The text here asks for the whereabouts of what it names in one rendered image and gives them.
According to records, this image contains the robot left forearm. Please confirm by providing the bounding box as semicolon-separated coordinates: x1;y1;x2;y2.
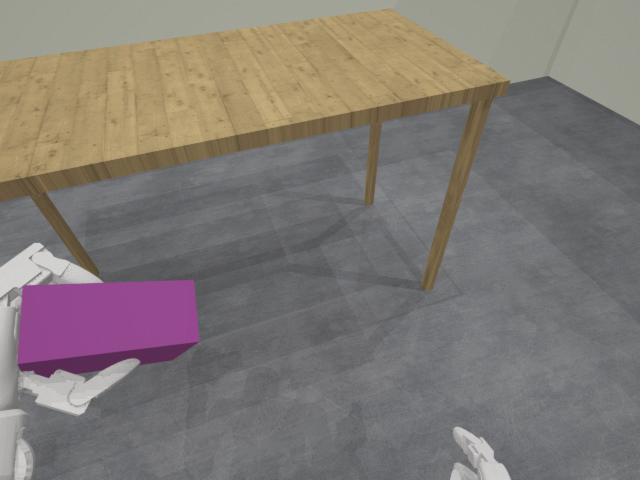
0;409;36;480

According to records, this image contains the robot left hand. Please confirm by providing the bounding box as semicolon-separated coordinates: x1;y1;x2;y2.
0;243;141;417

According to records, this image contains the robot right hand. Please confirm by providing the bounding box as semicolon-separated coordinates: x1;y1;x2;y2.
450;427;511;480

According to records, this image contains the table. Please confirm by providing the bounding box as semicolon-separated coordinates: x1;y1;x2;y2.
0;8;511;402

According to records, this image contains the sponge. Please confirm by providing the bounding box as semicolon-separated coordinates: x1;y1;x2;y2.
17;280;200;378

